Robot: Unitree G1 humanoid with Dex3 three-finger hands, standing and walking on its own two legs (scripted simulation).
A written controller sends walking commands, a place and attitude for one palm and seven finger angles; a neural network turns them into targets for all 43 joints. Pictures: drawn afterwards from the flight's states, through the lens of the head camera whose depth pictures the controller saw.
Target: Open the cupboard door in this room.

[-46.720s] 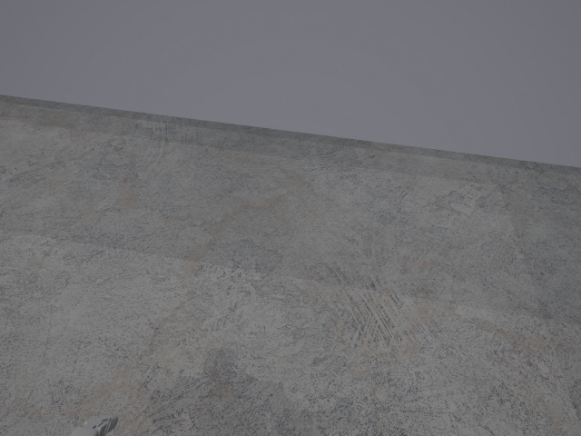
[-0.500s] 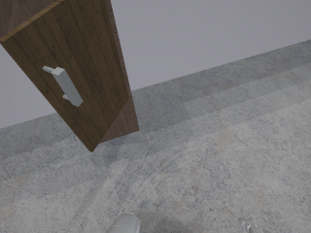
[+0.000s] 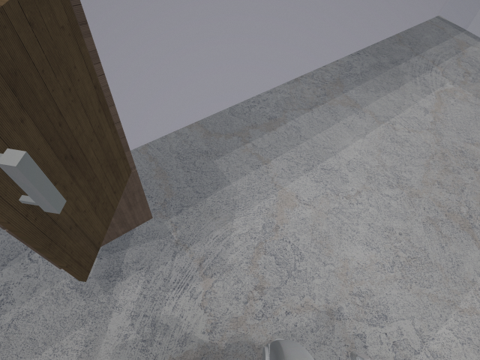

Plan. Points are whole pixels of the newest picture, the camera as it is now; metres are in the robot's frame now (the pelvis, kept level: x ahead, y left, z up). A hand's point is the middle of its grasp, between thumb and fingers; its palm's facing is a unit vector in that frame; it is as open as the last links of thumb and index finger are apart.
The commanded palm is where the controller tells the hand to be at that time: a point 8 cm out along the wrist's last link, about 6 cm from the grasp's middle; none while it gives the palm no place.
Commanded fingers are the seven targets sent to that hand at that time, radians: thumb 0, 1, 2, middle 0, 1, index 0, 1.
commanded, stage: walk to a spot facing it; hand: left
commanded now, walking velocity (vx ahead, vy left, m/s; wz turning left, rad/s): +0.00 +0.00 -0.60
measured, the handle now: (21, 182) +0.32 +0.37 +0.07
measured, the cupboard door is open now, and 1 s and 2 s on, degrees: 46 46 46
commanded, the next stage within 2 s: turn to face it in 1.82 s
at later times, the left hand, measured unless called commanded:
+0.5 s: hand (191, 317) +0.20 +0.10 -0.16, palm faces -0.33 -0.92 -0.22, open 7.4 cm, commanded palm none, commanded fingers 0.00 0.90 0.90 -0.20 -0.30 -0.20 -0.30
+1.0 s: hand (236, 231) +0.39 +0.03 -0.17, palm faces -0.58 -0.80 -0.15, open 7.4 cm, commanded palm none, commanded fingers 0.00 0.90 0.90 -0.20 -0.30 -0.20 -0.30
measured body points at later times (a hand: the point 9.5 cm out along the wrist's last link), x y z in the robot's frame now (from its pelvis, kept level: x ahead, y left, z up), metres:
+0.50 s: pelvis +0.04 -0.04 +0.00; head +0.08 -0.07 +0.44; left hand +0.21 +0.15 -0.14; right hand -0.01 -0.30 -0.15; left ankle +0.08 +0.11 -0.67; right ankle +0.00 -0.13 -0.74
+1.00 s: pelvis +0.21 -0.08 +0.00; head +0.26 -0.08 +0.44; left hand +0.42 +0.08 -0.16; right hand +0.05 -0.24 -0.14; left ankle +0.17 +0.06 -0.74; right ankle +0.19 -0.21 -0.66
